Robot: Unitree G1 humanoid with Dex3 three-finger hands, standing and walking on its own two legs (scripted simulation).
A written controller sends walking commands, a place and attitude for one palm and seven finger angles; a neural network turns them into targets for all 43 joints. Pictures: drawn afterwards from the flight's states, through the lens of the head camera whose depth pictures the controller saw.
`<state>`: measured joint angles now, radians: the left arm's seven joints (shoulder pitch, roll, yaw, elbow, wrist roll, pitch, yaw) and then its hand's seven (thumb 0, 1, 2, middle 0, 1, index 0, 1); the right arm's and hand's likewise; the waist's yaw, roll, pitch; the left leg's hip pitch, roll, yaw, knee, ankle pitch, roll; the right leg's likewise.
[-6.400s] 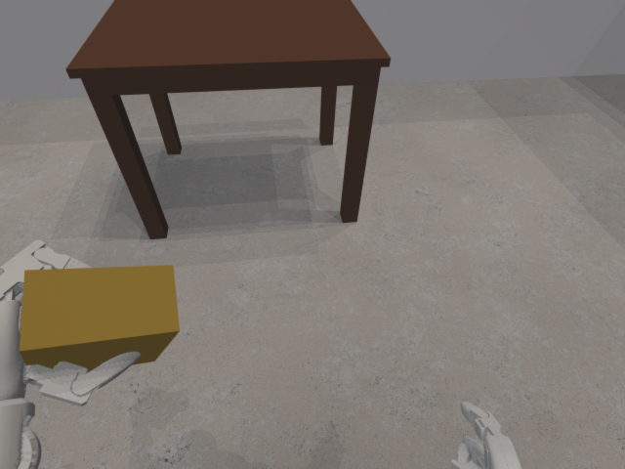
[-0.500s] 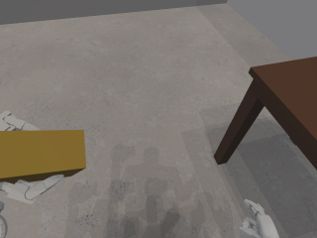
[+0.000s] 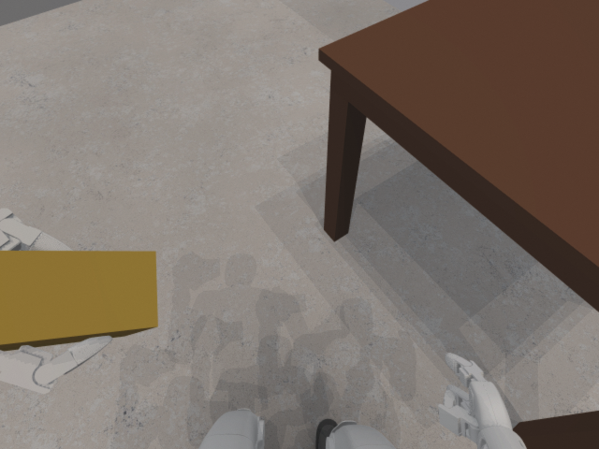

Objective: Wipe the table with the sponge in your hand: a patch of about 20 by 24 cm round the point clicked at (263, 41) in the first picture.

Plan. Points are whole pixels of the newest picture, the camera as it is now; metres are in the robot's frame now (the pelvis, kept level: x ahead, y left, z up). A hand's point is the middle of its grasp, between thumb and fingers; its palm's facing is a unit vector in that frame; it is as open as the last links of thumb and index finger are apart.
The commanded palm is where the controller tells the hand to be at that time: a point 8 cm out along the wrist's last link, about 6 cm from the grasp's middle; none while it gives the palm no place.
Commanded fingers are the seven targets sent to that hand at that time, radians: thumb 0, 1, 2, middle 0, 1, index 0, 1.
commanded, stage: turn to face it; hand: left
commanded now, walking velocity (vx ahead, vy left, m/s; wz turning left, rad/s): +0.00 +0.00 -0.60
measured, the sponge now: (93, 302) +0.23 +0.20 +0.15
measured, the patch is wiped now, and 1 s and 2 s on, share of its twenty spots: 0.00 0.00 0.00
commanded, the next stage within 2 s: none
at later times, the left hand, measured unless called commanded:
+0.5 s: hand (151, 325) +0.21 +0.13 +0.17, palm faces +0.18 -0.85 -0.49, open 10.1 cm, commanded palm +0.16 +0.19 +0.18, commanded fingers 0.00 0.10 1.30 -1.20 -1.60 -1.20 -1.60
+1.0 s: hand (242, 387) +0.17 +0.05 +0.17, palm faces -0.11 -0.88 -0.45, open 10.1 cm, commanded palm +0.14 +0.11 +0.18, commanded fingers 0.00 0.10 1.30 -1.20 -1.60 -1.20 -1.60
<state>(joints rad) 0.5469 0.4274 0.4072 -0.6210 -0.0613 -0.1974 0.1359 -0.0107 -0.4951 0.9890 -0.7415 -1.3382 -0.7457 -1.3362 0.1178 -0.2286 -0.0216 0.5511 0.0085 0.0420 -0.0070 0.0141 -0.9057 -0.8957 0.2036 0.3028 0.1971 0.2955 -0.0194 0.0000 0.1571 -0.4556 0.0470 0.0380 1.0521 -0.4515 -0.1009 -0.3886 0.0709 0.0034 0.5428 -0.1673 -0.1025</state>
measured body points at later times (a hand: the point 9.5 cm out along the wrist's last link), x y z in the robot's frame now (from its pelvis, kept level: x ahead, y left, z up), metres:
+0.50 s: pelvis -0.07 -0.04 -0.02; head -0.03 -0.07 +0.43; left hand +0.19 +0.18 +0.19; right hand +0.05 -0.26 -0.12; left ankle -0.04 +0.15 -0.73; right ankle -0.07 -0.14 -0.73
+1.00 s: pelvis -0.15 -0.04 +0.00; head -0.11 -0.05 +0.45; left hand +0.17 +0.10 +0.19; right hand -0.12 -0.35 -0.08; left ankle -0.08 +0.10 -0.73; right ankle -0.11 -0.13 -0.70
